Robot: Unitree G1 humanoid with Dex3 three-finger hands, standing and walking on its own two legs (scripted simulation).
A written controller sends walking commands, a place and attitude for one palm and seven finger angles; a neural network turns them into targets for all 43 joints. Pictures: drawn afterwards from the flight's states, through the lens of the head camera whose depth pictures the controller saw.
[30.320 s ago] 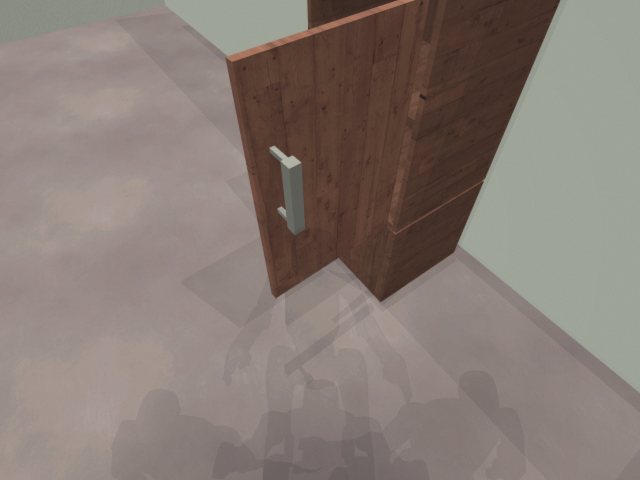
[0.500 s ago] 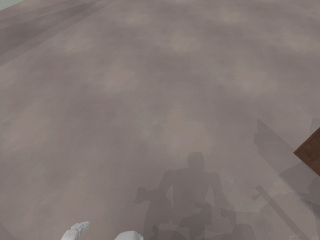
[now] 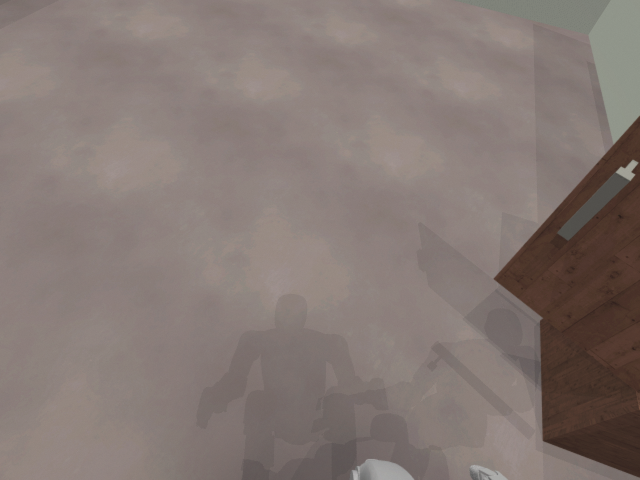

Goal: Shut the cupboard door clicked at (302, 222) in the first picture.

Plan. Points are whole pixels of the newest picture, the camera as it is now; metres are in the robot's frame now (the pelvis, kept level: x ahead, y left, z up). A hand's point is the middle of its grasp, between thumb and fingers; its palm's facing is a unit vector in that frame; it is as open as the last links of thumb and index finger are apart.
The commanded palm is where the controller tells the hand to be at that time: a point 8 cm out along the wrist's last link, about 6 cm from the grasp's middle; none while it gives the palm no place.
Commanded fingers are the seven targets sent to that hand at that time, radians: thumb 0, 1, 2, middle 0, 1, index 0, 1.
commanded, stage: turn to face it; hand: left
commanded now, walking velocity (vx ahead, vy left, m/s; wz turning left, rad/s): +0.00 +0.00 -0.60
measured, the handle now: (597, 200) +0.61 -0.45 +0.01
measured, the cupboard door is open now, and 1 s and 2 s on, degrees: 62 62 62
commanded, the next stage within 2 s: take the last steps up to it in 1.10 s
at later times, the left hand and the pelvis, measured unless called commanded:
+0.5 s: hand (241, 465) +0.15 +0.11 -0.15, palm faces -0.30 -0.91 -0.28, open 7.4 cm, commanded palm none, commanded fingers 0.00 0.90 0.90 -0.20 -0.30 -0.20 -0.30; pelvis -0.01 -0.05 +0.00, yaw -18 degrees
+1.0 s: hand (227, 437) +0.19 +0.14 -0.17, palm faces -0.47 -0.86 -0.21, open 7.4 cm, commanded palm none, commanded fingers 0.00 0.90 0.90 -0.20 -0.30 -0.20 -0.30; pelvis +0.02 -0.01 +0.00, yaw -33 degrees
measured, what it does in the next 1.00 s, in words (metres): steps on the spot, turning right: right foot, then left foot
